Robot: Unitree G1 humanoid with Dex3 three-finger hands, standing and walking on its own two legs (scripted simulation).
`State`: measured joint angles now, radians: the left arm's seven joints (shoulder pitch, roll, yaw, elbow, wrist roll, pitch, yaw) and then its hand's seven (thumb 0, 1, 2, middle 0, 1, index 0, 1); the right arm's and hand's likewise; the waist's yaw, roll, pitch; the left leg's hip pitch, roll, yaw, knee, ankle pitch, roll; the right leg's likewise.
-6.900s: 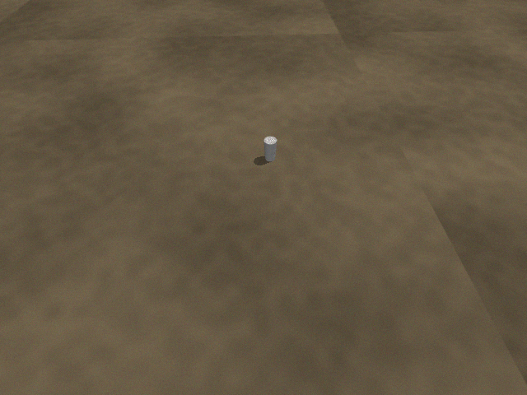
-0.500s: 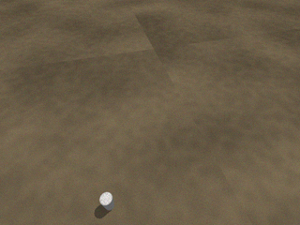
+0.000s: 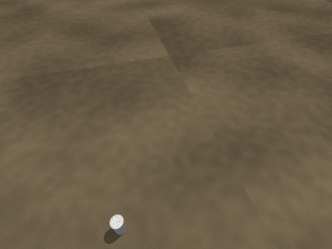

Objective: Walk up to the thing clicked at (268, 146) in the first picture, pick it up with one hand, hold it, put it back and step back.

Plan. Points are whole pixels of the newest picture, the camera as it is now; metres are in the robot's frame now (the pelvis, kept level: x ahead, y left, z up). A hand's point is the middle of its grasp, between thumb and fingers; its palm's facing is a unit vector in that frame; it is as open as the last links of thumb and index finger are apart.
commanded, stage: stand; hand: left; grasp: from the side
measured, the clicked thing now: (118, 225) +0.40 +0.28 -0.72
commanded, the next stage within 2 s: go down in 0.58 s
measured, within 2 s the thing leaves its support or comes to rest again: neither
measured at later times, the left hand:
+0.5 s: hand out of the picture +0.07 +0.26 -0.16, palm faces -0.02 -0.94 -0.35, open 7.3 cm
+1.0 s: hand out of the picture +0.16 +0.27 -0.16, palm faces +0.05 -0.93 -0.36, open 12.4 cm
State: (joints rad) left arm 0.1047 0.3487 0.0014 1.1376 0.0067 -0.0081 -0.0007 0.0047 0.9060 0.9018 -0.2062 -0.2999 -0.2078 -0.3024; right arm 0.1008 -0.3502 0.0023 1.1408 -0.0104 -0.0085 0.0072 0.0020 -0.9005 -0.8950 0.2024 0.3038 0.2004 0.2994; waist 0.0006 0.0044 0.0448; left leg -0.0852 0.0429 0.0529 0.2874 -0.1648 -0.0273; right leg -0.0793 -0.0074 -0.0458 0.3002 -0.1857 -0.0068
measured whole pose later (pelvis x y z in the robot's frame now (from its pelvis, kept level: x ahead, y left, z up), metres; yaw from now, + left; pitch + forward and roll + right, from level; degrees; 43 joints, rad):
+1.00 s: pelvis -0.01 +0.01 -0.02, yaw +1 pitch +7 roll +0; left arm -0.02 0.34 0.19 0.96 0.08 0.04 -0.02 0.00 0.29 0.41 -0.06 -0.18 -0.07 -0.17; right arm 0.25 -0.24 -0.03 0.77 0.03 -0.03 -0.03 0.00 -0.97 -0.91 0.20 0.30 0.20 0.30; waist -0.02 -0.01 0.00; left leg -0.43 0.04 0.04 0.60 -0.29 -0.01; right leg -0.41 -0.02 -0.05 0.60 -0.30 0.00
